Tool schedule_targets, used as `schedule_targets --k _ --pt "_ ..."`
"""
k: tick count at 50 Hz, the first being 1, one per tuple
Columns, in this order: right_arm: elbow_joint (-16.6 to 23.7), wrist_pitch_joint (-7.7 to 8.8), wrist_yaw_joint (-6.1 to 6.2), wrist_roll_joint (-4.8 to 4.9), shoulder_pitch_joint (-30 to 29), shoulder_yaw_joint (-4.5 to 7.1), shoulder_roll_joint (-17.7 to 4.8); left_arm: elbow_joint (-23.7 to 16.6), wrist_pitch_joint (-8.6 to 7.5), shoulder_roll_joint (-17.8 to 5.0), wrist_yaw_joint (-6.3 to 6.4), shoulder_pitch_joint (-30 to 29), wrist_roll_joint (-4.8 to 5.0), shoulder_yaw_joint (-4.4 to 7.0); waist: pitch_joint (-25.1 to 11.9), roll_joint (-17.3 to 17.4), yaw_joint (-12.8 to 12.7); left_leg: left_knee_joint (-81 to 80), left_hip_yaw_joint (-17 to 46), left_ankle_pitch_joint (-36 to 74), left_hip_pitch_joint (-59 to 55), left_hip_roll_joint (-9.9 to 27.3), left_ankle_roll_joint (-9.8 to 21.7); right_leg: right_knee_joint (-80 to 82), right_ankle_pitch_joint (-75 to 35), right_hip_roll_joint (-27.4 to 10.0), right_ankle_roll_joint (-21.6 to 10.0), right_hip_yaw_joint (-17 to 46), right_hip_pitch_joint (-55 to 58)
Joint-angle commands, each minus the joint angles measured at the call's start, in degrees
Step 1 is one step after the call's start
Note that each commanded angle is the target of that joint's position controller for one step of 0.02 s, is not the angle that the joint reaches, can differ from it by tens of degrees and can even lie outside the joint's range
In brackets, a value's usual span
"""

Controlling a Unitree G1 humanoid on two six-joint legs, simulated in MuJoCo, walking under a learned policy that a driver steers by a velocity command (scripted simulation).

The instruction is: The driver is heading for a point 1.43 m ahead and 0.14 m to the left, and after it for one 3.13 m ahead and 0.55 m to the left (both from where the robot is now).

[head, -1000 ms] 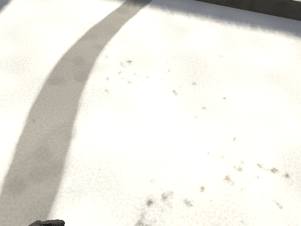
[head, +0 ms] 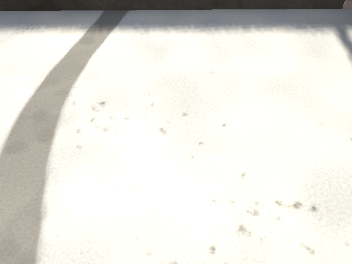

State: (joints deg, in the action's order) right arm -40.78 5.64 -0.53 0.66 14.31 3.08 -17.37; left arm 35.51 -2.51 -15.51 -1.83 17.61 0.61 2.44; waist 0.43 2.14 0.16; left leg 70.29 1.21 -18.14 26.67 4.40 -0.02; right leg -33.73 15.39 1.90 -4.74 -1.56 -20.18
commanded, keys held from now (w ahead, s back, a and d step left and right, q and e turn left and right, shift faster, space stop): w+e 0.18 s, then w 0.10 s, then w+q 0.72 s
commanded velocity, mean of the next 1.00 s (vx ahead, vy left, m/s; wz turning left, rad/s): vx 0.49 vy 0.00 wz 0.06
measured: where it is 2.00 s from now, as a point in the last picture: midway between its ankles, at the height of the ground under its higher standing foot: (168, 141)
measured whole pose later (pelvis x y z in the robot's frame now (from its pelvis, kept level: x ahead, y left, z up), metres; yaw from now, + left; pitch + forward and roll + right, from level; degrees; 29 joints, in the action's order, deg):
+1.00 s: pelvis +0.60 -0.07 +0.00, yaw +8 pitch +2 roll -1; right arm -41.6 1.7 0.5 1.6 20.1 3.4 -17.5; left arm 37.3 -5.8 -14.7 -0.3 8.8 -0.6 2.5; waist 0.4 2.3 1.4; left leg 67.1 5.6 -22.6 23.4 -1.7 0.6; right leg -28.5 10.4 1.4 -1.1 -0.4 -19.8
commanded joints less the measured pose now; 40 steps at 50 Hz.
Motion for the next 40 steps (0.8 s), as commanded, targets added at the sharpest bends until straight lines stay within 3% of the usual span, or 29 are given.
schedule_targets --k 1,4,6,10,14,16,18,19,20,21,22,23,24,25,26,27,29,32,34,37,40 --pt "5.29 1.51 0.43 -1.1 -2.79 1.36 -5.33 -4.15 -1.65 -7.97 0.95 0.14 -1.09 1.97 -0.69 -7.08 0.28 -1.49 3.14 8.14 15.34 2.74 0.2 23.4 6.93 -12.95 -9.89 24.63 10.79" --pt "5.06 0.42 0.75 -1.44 -5.55 1.28 -4.4 -2.57 -2.26 -8.03 1.92 2.04 -0.54 1.96 1.3 -5.16 0.22 -8.99 2.27 12.72 17.41 1.44 -1.85 24.07 -2.6 -11.2 -10.03 19.76 10.0" --pt "6.0 0.65 0.63 -1.27 -10.41 0.9 -3.45 -1.18 -2.13 -8.15 2.41 4.33 -0.37 2.06 2.47 -4.84 -1.26 -17.68 2.34 17.52 18.58 0.41 -2.9 23.78 -7.1 -10.38 -9.31 18.17 11.04" --pt "7.52 1.37 -0.89 -0.78 -19.35 -0.26 -1.01 1.21 -1.6 -9.15 3.18 7.33 0.68 2.57 2.79 -6.52 -4.37 -33.34 0.56 25.4 13.65 -2.52 -3.54 22.72 -11.88 -9.1 -7.14 16.09 11.69" --pt "8.45 2.44 -2.62 -0.4 -23.31 -0.28 -1.52 4.15 -1.07 -8.28 3.16 10.37 1.09 2.41 3.47 -6.72 -6.22 -40.95 0.37 27.3 12.16 -3.29 -0.79 19.86 -15.9 -11.67 -6.84 17.72 18.45" --pt "8.14 2.55 -2.88 -0.18 -22.33 0.05 -2.32 5.07 -0.37 -9.09 3.43 9.94 0.57 2.71 3.68 -8.26 -5.33 -43.09 -0.34 24.56 10.93 -3.33 0.87 18.27 -21.47 -13.21 -5.83 16.78 22.65" --pt "7.34 2.28 -2.51 -0.21 -18.55 1.04 -4.36 5.34 0.17 -10.12 3.68 9.31 0.12 3.04 1.06 -10.14 -3.35 -43.08 -3.35 18.09 5.07 -5.9 3.21 12.63 -41.44 -12.89 -4.38 14.69 26.12" --pt "6.11 2.09 -2.04 -0.25 -13.04 1.92 -6.08 5.39 0.43 -10.44 3.62 8.73 -0.11 3.02 -3.04 -10.82 -0.46 -43.39 -5.32 16.44 -2.12 -7.8 5.12 5.32 -53.59 -11.62 -3.58 13.03 26.98" --pt "4.44 1.79 -1.54 -0.43 -4.36 2.59 -7.87 4.93 0.5 -10.03 3.51 7.1 -0.52 2.59 -9.08 -10.39 4.25 -42.85 -4.26 19.47 -15.3 -5.96 7.81 -5.41 -56.7 -9.65 -1.97 10.79 22.44" --pt "3.04 1.41 -1.09 -1.29 6.74 2.81 -10.72 3.66 0.22 -6.76 3.51 7.37 -2.02 1.35 -18.63 -2.8 7.34 -39.13 10.22 22.27 -34.92 5.08 12.26 -23.36 -37.18 -6.13 -0.57 9.57 9.25" --pt "0.79 1.42 -1.8 -0.8 9.65 3.75 -13.37 4.39 -0.61 -1.07 2.59 18.12 -1.06 -0.3 -25.75 17.17 1.48 -45.29 41.22 12.2 -54.46 18.27 23.77 -44.55 15.17 4.9 4.66 8.83 -13.59" --pt "1.24 1.02 -1.83 0.89 8.75 2.72 -7.54 3.83 -1.72 -6.84 2.45 12.79 -0.41 0.39 -22.25 9.94 4.53 -51.55 45.37 1.83 -52.33 14.99 21.02 -48.55 14.05 1.58 4.22 11.95 -20.23" --pt "2.18 0.44 -1.28 0.84 4.19 2.16 -5.55 1.4 -2.68 -9.56 2.07 3.06 0.7 1.06 -12.51 4.53 5.33 -52.42 34.79 3.0 -43.27 12.84 17.88 -47.22 8.57 -1.53 3.79 10.91 -22.76" --pt "2.91 -0.05 -1.09 0.11 1.41 1.95 -5.73 -0.05 -3.7 -8.94 2.1 -1.9 0.03 0.76 -7.29 -2.41 3.98 -53.99 29.37 9.13 -33.93 10.3 16.36 -43.7 5.1 -3.33 3.57 9.24 -21.39" --pt "3.39 -0.21 -1.14 -0.24 0.08 1.86 -5.68 -0.88 -4.26 -8.41 2.03 -3.9 -0.94 0.9 -3.45 -4.24 2.22 -55.2 25.98 15.09 -27.69 8.2 16.46 -40.11 3.31 -4.45 4.09 8.36 -20.57" --pt "3.5 -0.17 -0.92 -0.91 -0.01 1.56 -5.08 -1.24 -4.34 -7.53 1.85 -2.98 -1.31 0.84 -3.07 -2.66 0.25 -56.65 23.72 18.43 -24.13 6.48 16.47 -37.47 1.9 -5.69 4.44 8.44 -17.94" --pt "3.15 -0.11 -0.61 -0.35 0.03 1.41 -4.4 -0.8 -3.84 -5.78 1.91 -1.21 -1.76 0.38 -2.55 0.15 -1.54 -58.28 20.38 22.41 -20.44 4.59 17.07 -31.48 1.76 -6.67 5.87 7.32 -16.54" --pt "2.19 -0.23 0.38 0.32 1.29 2.08 -6.78 -2.58 -3.31 -3.94 2.37 -6.24 -2.13 -0.46 -0.39 1.07 -0.95 -59.37 15.8 26.48 -13.41 3.09 16.9 -19.94 -1.44 -6.08 8.21 5.01 -15.18" --pt "1.6 -0.75 0.93 0.73 2.58 2.49 -7.89 -3.58 -3.59 -2.78 2.17 -11.75 -1.93 -0.99 -0.03 1.19 0.93 -58.67 13.03 23.85 -10.08 0.47 14.48 -9.9 -10.79 -4.46 8.65 4.42 -11.13" --pt "0.54 -1.72 1.36 1.2 6.4 2.7 -8.49 -4.28 -4.13 -3.33 1.55 -17.34 -0.96 -0.77 -0.76 2.02 3.46 -56.59 14.64 18.87 -10.33 0.44 12.51 -0.89 -19.53 -1.66 8.98 4.78 -6.06" --pt "0.27 -2.44 1.6 1.53 7.69 2.7 -7.87 -4.6 -4.49 -5.79 1.22 -18.67 -0.28 0.48 -1.36 3.06 3.09 -52.02 20.04 13.26 -15.58 2.52 10.69 4.44 -16.89 -1.45 7.43 7.12 -3.97"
